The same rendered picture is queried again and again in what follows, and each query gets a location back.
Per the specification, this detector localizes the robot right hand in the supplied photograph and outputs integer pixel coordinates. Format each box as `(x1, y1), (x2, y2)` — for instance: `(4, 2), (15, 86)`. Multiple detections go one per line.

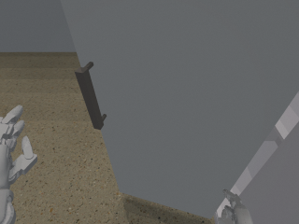
(218, 189), (253, 224)

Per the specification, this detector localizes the robot left hand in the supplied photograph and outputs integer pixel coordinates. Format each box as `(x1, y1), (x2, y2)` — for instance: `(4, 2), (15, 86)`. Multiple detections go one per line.
(0, 105), (37, 189)

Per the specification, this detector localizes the handle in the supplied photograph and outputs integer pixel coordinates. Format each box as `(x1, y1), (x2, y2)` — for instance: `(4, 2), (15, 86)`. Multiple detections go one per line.
(75, 62), (107, 130)

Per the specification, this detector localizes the fridge door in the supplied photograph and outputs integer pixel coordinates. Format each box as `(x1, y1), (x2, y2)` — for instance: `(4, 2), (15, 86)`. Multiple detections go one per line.
(60, 0), (299, 219)

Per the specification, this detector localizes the left robot forearm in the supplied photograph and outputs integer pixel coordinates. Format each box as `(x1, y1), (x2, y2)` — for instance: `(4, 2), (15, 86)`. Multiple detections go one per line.
(0, 189), (16, 224)

